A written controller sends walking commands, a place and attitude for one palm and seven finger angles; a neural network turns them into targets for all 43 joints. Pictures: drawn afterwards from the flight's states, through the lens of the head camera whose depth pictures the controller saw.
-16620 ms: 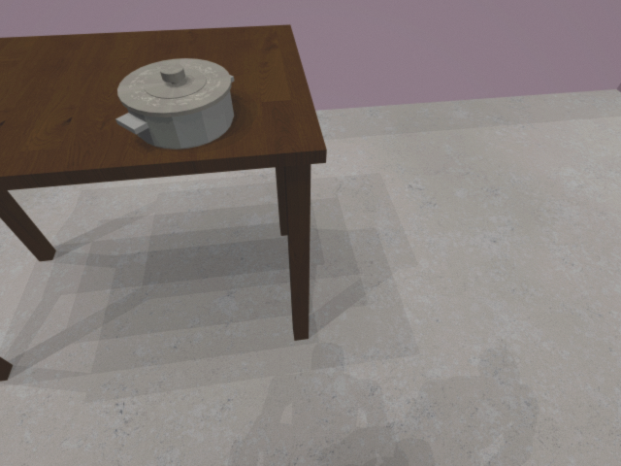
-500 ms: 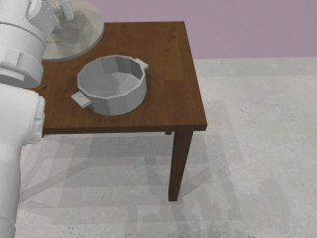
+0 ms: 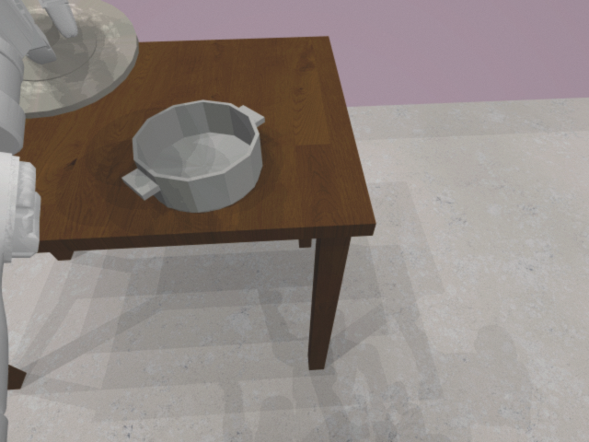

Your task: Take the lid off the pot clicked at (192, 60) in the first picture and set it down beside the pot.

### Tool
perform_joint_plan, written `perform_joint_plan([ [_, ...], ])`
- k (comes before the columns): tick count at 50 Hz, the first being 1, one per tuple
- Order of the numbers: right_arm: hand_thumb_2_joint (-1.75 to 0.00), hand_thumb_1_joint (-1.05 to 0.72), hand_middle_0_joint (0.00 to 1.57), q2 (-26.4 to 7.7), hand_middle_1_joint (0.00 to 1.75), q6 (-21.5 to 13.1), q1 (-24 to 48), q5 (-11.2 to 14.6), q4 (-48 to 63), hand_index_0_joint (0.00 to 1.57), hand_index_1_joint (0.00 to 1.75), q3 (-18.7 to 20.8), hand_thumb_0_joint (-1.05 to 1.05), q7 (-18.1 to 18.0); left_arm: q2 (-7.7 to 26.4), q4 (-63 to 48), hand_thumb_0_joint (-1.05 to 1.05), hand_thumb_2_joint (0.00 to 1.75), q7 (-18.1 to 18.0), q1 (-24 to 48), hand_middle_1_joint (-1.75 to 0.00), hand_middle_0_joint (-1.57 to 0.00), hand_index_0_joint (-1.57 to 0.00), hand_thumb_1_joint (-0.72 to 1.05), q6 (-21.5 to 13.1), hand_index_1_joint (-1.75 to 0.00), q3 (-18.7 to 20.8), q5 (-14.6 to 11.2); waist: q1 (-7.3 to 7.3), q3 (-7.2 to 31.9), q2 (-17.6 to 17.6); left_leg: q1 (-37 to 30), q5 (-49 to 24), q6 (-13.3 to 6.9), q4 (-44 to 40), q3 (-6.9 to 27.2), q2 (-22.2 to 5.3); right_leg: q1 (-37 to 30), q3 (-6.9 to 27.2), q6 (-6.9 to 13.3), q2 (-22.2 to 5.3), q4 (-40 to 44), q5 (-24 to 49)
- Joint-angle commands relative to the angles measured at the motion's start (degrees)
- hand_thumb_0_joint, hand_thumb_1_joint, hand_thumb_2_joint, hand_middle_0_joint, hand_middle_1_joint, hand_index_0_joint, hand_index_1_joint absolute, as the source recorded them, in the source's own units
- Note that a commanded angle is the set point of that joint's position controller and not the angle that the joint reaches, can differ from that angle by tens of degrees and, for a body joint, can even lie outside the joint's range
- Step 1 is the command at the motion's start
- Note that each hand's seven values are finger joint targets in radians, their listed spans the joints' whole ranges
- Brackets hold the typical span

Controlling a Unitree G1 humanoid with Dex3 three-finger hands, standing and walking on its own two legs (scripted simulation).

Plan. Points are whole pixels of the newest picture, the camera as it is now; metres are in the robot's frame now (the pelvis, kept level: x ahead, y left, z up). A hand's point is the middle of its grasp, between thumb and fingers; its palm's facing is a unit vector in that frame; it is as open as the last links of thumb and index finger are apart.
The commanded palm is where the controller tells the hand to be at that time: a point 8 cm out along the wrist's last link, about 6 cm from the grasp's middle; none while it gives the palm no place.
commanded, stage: move the lid sideways beside the pot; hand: left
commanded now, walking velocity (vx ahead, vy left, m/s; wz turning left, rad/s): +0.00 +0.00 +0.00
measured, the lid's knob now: (36, 31) +0.51 +0.25 +0.29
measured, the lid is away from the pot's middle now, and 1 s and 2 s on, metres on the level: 0.14 0.25 0.24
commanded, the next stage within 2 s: lower the lid onto the table in 1.06 s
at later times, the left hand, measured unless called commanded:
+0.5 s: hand out of the picture +0.48 +0.30 +0.30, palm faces -0.19 -0.12 -0.97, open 6.5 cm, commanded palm +0.48 +0.30 +0.38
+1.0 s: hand out of the picture +0.47 +0.34 +0.30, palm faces -0.20 -0.14 -0.97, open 6.5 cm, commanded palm +0.48 +0.35 +0.38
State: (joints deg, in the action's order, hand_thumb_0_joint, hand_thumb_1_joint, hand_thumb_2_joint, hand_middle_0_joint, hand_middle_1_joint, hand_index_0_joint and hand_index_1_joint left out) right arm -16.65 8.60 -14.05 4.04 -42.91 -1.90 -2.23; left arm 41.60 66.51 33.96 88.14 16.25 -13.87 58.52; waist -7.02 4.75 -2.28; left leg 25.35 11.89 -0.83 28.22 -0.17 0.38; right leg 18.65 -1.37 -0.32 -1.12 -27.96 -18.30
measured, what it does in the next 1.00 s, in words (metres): stands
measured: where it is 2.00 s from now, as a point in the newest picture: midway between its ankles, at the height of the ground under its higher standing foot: outside the picture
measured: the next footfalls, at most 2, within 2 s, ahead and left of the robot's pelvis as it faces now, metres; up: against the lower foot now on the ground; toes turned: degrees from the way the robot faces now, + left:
none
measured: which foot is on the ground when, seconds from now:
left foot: down 0.00-1.00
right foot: down 0.00-1.00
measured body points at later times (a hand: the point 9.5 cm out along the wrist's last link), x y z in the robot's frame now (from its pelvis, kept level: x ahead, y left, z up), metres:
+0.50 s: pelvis +0.01 +0.00 +0.00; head +0.06 -0.01 +0.45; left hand +0.49 +0.30 +0.36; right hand +0.08 -0.27 -0.13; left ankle +0.02 +0.11 -0.74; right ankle -0.05 -0.12 -0.74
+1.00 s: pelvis +0.01 +0.00 +0.00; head +0.08 -0.01 +0.44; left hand +0.48 +0.34 +0.35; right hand +0.06 -0.28 -0.13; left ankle +0.02 +0.11 -0.74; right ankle -0.05 -0.12 -0.74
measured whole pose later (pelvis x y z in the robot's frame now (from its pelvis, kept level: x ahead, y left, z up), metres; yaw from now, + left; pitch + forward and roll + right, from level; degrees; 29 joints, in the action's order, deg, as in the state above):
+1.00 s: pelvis +0.01 +0.00 +0.00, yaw +0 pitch +11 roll -1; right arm -18.0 9.2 -14.3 5.5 -41.9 -2.6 -2.9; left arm 54.9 67.7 35.5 86.7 10.4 -10.6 60.3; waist -6.4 3.0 -2.5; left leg 27.0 13.3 -0.8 29.7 0.5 -0.3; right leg 18.6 -1.9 -0.4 -0.3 -26.0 -18.0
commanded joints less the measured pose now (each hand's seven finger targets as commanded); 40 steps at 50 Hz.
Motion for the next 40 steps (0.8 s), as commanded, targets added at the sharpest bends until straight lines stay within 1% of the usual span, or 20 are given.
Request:
perform_joint_plan([
  [1,-0.90,-0.90,0.20,-9.13,0.30,-1.54,0.27,-0.03,5.88,0.20,0.30,3.29,0.00,-0.68,14.83,-12.80,0.00,0.70,-2.98,32.82,-1.08,-0.88,-0.93,0.86,-1.08,-1.05,3.77,2.65,0.71,23.52,-0.47,-19.09,-20.23,-3.37,1.36,0.47,2.32,-0.96,-0.23,1.77,2.76,3.29,20.66],
  [2,-0.90,-0.90,0.20,-9.23,0.30,-1.52,0.04,-0.04,6.02,0.20,0.30,3.40,0.00,-0.70,16.77,-14.96,0.00,0.70,-3.04,33.67,-1.08,-0.88,-0.93,0.86,-1.48,-1.05,5.14,2.60,0.83,25.00,-0.35,-19.24,-20.38,-3.42,1.32,0.53,2.38,-2.18,-0.06,1.63,2.72,3.26,21.33],
  [4,-0.90,-0.90,0.20,-9.08,0.30,-1.97,-0.06,0.59,6.16,0.20,0.30,3.36,0.00,-0.58,11.41,-15.72,0.00,0.70,-2.37,32.25,-1.08,-0.88,-0.93,0.86,-1.76,-1.05,1.06,0.81,0.63,24.04,-4.34,-22.05,-26.18,-3.15,1.96,0.67,1.96,-0.17,-0.76,1.93,2.79,3.26,22.72],
  [5,-0.90,-0.90,0.20,-9.38,0.30,-1.86,-1.03,0.05,5.79,0.20,0.30,3.87,0.00,-0.31,16.34,-18.76,0.00,0.70,-2.72,34.29,-1.08,-0.88,-0.93,0.86,-1.87,-1.05,4.95,1.94,0.94,27.43,-3.88,-23.98,-26.32,-3.09,2.14,1.12,1.61,-0.65,-0.26,1.45,3.05,3.41,21.58],
  [9,-0.90,-0.90,0.20,-9.42,0.30,-2.04,-1.19,0.84,5.50,0.20,0.30,3.65,0.00,-0.37,11.04,-14.67,0.00,0.70,-1.78,29.56,-1.08,-0.88,-0.93,0.86,-1.96,-1.05,0.71,0.50,0.38,22.22,-5.46,-23.69,-27.88,-2.83,2.18,1.17,1.44,2.28,-1.37,1.96,3.29,3.99,20.55],
  [10,-0.90,-0.90,0.20,-9.70,0.30,-1.82,-1.62,0.22,5.30,0.20,0.30,3.90,0.00,-0.12,15.90,-17.24,0.00,0.70,-2.06,31.94,-1.08,-0.88,-0.93,0.86,-2.03,-1.05,4.45,1.72,0.71,24.86,-3.71,-23.74,-26.19,-2.92,2.12,1.31,1.43,0.85,-0.82,1.49,3.41,4.11,20.11],
  [12,-0.90,-0.90,0.20,-9.71,0.30,-1.64,-1.49,0.16,5.84,0.20,0.30,3.80,0.00,-0.49,19.65,-16.42,0.00,0.70,-2.29,31.34,-1.08,-0.88,-0.93,0.86,-2.75,-1.05,6.67,2.57,0.89,25.63,-3.21,-22.36,-25.85,-3.28,2.54,1.07,1.94,-0.42,-0.61,1.61,3.30,3.54,21.37],
  [14,-0.90,-0.90,0.20,-9.53,0.30,-1.83,-1.04,0.90,6.01,0.20,0.30,3.45,0.00,-0.66,15.15,-16.07,0.00,0.70,-1.69,29.79,-1.08,-0.88,-0.93,0.86,-3.07,-1.05,2.85,1.06,0.68,24.20,-5.71,-23.18,-28.23,-2.98,2.48,0.76,1.55,0.49,-1.12,1.85,3.06,3.56,22.08],
  [16,-0.90,-0.90,0.20,-9.50,0.30,-1.54,-1.47,0.54,5.50,0.20,0.30,3.71,0.00,-0.41,14.95,-14.12,0.00,0.70,-1.69,30.70,-1.08,-0.88,-0.93,0.86,-2.62,-1.05,2.79,1.89,0.42,22.66,-4.15,-23.14,-27.13,-3.06,2.67,1.33,1.37,2.65,-1.25,1.64,3.41,4.08,19.72],
  [20,-0.90,-0.90,0.20,-9.87,0.30,-1.41,-1.43,0.35,5.77,0.20,0.30,3.30,0.00,-0.71,20.91,-16.31,0.00,0.70,-1.90,31.29,-1.08,-0.88,-0.93,0.86,-3.50,-1.05,6.65,2.56,0.97,25.91,-3.39,-23.01,-27.37,-3.07,2.53,1.00,1.48,-0.34,-0.88,1.29,3.23,3.82,21.28],
  [23,-0.90,-0.90,0.20,-9.57,0.30,-1.20,-1.37,0.58,6.12,0.20,0.30,3.30,0.00,-0.82,21.10,-15.94,0.00,0.70,-1.88,32.09,-1.08,-0.88,-0.93,0.86,-3.89,-1.05,6.30,2.70,0.82,25.83,-3.84,-22.73,-28.19,-3.22,3.05,0.89,1.50,-0.19,-0.85,1.31,3.10,3.59,21.85],
  [24,-0.90,-0.90,0.20,-9.59,0.30,-1.60,-1.17,0.94,6.30,0.20,0.30,3.00,0.00,-0.81,17.97,-16.56,0.00,0.70,-1.53,30.76,-1.08,-0.88,-0.93,0.86,-4.19,-1.05,3.89,1.55,0.90,26.02,-7.16,-24.86,-33.44,-2.86,3.76,0.87,1.13,0.79,-1.29,1.65,3.08,2.92,24.00],
  [25,-0.90,-0.90,0.20,-9.73,0.30,-1.29,-1.68,0.39,5.94,0.20,0.30,3.42,0.00,-0.49,21.05,-19.00,0.00,0.70,-1.84,32.94,-1.08,-0.88,-0.93,0.86,-4.13,-1.05,6.66,2.40,1.19,28.43,-5.74,-26.26,-33.96,-2.77,3.70,1.64,0.86,0.67,-1.11,1.20,3.36,3.17,22.84],
  [29,-0.90,-0.90,0.20,-9.64,0.30,-1.24,-1.68,1.10,6.26,0.20,0.30,2.91,0.00,-0.68,18.59,-12.12,0.00,0.70,-1.31,26.15,-1.08,-0.88,-0.93,0.86,-4.24,-1.05,4.98,1.72,0.94,22.70,-3.67,-23.27,-32.34,-2.73,3.66,1.06,0.94,1.69,-1.80,1.50,3.38,3.21,22.08],
  [30,-0.90,-0.90,0.20,-10.01,0.30,-0.53,-1.45,0.59,6.10,0.20,0.30,3.02,0.00,-0.50,23.78,-13.95,0.00,0.70,-1.73,28.07,-1.08,-0.88,-0.93,0.86,-4.41,-1.05,8.41,3.07,1.39,25.61,-2.34,-22.28,-30.60,-2.77,3.42,1.06,1.02,-0.41,-1.10,1.04,3.24,3.01,22.21],
  [34,-0.90,-0.90,0.20,-9.61,0.30,-0.38,-0.80,1.38,6.77,0.20,0.30,2.52,0.00,-0.84,19.51,-11.47,0.00,0.70,-1.27,26.10,-1.08,-0.88,-0.93,0.86,-4.78,-1.05,4.25,1.81,0.84,22.09,-2.51,-20.24,-29.57,-3.03,3.55,0.11,1.22,-0.26,-1.45,1.34,2.87,2.92,23.75],
  [35,-0.90,-0.90,0.20,-10.01,0.30,0.17,-1.00,0.92,6.17,0.20,0.30,2.71,0.00,-0.55,23.13,-12.65,0.00,0.70,-1.58,28.39,-1.08,-0.88,-0.93,0.86,-4.58,-1.05,6.59,2.82,1.01,23.70,-2.38,-20.35,-27.69,-2.99,3.10,0.45,1.09,-0.64,-1.00,0.93,2.99,3.37,22.18],
  [38,-0.90,-0.90,0.20,-9.93,0.30,-0.02,-1.02,1.06,6.46,0.20,0.30,2.69,0.00,-1.03,24.21,-14.55,0.00,0.70,-1.61,31.13,-1.08,-0.88,-0.93,0.86,-4.92,-1.05,6.47,3.06,0.73,23.77,-3.54,-20.34,-24.36,-3.34,2.60,0.22,1.27,-0.86,-0.92,1.09,2.94,3.94,20.61],
  [39,-0.90,-0.90,0.20,-9.86,0.30,-0.57,-0.85,1.41,6.73,0.20,0.30,2.34,0.00,-1.19,22.97,-15.33,0.00,0.70,-1.44,29.83,-1.08,-0.88,-0.93,0.86,-5.53,-1.05,5.62,2.21,1.08,24.62,-6.23,-22.16,-29.35,-3.25,3.49,0.09,1.05,-0.77,-1.20,1.43,2.89,3.21,23.04],
  [40,-0.90,-0.90,0.20,-10.14,0.30,-0.28,-1.24,1.09,6.25,0.20,0.30,2.57,0.00,-1.05,26.30,-15.60,0.00,0.70,-1.75,31.05,-1.08,-0.88,-0.93,0.86,-5.47,-1.05,7.92,3.20,1.15,26.01,-6.17,-22.80,-28.75,-3.15,3.31,0.77,0.93,-0.56,-0.86,1.08,3.14,3.56,21.44],
])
